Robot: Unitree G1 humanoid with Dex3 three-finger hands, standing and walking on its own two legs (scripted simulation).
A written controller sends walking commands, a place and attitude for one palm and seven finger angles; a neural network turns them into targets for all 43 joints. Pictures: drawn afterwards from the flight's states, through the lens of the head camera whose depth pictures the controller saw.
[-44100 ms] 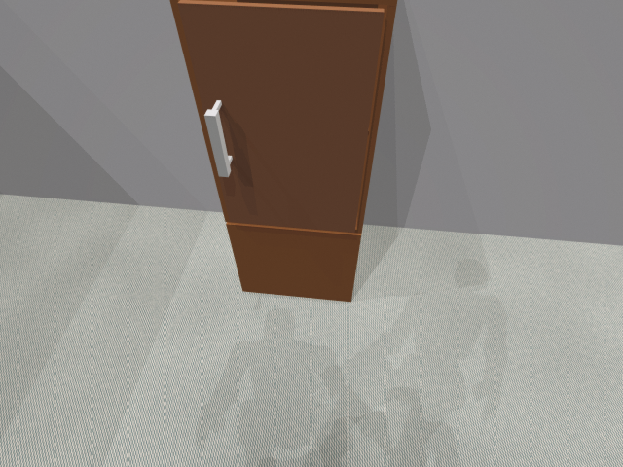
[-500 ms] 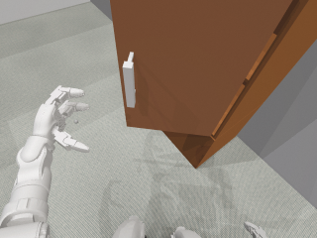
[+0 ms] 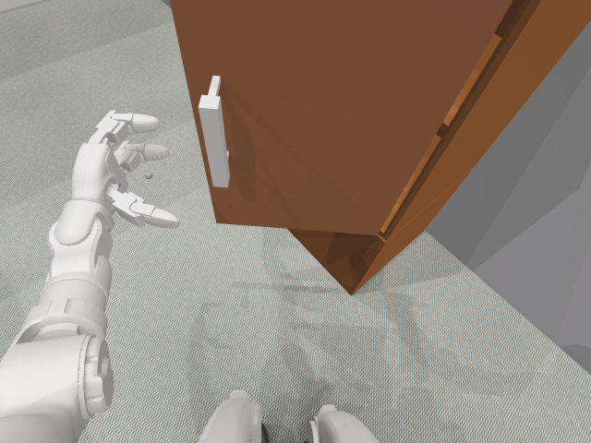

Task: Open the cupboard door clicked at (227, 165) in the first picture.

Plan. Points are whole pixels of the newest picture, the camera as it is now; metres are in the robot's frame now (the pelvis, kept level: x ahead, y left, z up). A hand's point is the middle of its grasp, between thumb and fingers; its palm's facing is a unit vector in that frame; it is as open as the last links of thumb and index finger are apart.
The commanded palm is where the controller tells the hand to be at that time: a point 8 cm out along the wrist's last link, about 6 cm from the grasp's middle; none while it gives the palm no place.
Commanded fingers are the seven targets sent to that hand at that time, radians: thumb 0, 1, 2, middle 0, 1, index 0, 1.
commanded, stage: move the hooked fingers beside the handle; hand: left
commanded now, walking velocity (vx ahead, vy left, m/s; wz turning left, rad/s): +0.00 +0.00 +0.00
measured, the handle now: (218, 135) +0.54 +0.11 +0.05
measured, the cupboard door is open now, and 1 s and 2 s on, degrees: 47 47 47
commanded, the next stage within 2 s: slide the fingers in behind the handle in 1.14 s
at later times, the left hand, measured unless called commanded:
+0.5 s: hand (176, 143) +0.51 +0.17 +0.06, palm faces -0.04 -1.00 +0.00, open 14.0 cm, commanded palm +0.49 +0.21 +0.06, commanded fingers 0.00 -0.50 0.30 -0.30 -1.20 -0.30 -1.20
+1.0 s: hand (170, 154) +0.49 +0.17 +0.06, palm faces -0.03 -1.00 +0.00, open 14.0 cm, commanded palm +0.47 +0.21 +0.06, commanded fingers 0.00 -0.50 0.30 -0.30 -1.20 -0.30 -1.20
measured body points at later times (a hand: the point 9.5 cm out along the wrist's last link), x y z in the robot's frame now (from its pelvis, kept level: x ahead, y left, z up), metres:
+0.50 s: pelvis +0.00 +0.00 -0.01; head +0.13 +0.02 +0.42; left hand +0.51 +0.22 +0.06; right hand +0.00 -0.27 -0.12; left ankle +0.04 +0.05 -0.66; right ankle -0.01 -0.10 -0.66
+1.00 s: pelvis +0.01 -0.01 -0.01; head +0.12 +0.02 +0.43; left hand +0.49 +0.23 +0.06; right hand +0.04 -0.28 -0.11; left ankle +0.04 +0.05 -0.66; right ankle -0.01 -0.10 -0.66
